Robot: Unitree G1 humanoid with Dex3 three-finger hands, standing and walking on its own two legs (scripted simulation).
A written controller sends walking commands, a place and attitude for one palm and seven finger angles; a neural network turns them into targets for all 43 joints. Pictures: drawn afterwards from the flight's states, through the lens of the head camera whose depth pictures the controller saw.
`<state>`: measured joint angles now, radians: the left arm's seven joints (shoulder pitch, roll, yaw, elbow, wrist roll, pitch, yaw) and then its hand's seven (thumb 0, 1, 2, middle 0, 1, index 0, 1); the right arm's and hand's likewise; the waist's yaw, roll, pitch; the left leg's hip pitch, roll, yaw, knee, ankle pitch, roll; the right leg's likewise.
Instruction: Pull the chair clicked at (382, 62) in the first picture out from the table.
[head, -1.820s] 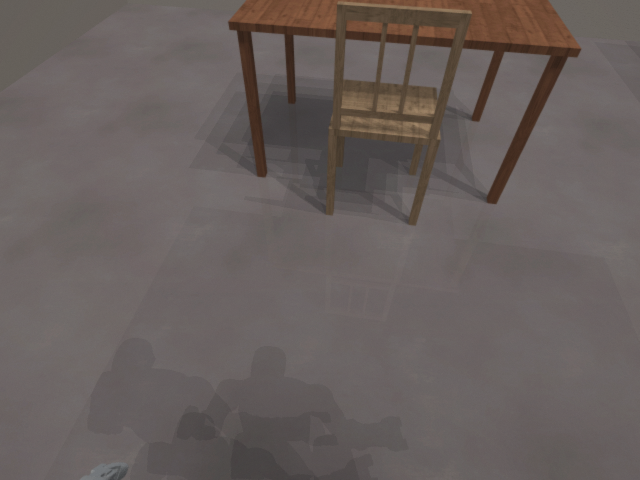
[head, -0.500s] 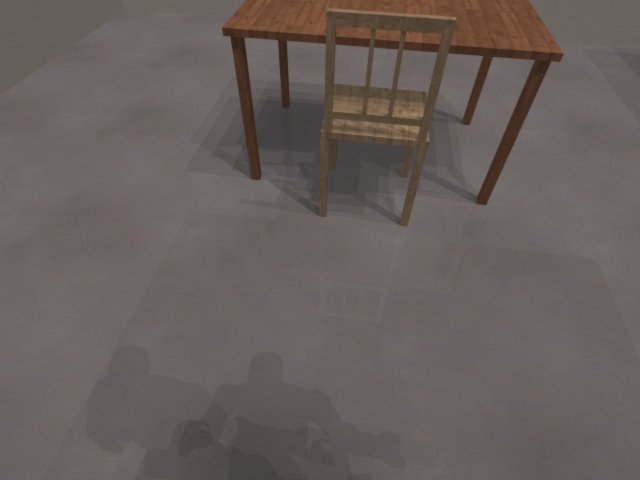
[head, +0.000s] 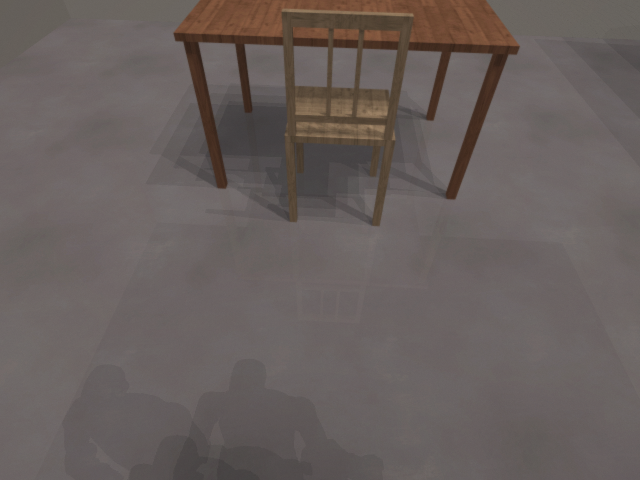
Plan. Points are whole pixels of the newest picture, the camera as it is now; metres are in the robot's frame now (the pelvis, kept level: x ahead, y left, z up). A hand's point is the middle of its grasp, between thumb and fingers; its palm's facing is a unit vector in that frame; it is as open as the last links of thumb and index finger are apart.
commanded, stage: walk to a spot facing it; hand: left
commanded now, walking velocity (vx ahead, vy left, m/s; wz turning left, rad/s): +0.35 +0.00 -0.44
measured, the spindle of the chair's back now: (329, 74) +1.29 +0.06 -0.09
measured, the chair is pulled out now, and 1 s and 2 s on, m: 0.00 0.00 0.00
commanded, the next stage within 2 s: turn to face it in 1.18 s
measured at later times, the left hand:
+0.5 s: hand out of the picture +0.13 +0.20 -0.18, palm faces -0.06 -0.99 -0.15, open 7.4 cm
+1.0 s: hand (288, 252) +0.57 +0.11 -0.15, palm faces -0.47 -0.87 -0.16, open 7.4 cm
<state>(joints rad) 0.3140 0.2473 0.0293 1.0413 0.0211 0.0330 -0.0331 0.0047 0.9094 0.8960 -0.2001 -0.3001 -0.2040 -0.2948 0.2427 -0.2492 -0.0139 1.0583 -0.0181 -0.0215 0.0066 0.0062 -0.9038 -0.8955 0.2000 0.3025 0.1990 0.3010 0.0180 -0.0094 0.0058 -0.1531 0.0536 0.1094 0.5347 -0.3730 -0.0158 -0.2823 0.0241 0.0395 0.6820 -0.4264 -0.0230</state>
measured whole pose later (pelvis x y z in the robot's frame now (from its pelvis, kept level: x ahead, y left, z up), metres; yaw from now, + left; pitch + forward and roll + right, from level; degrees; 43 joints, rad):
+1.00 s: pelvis +0.38 +0.01 +0.01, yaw -26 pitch -1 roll -1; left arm 0.08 0.20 0.08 0.94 0.04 0.04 -0.05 0.00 0.91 0.90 -0.19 -0.30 -0.20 -0.29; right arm 0.45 -0.17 -0.04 1.09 -0.03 -0.07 -0.01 0.00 -0.91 -0.90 0.20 0.30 0.20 0.30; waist -0.07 -0.02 0.08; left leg 0.02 0.08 0.38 0.36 -0.36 0.00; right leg -0.58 -0.10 -0.11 0.79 -0.15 0.00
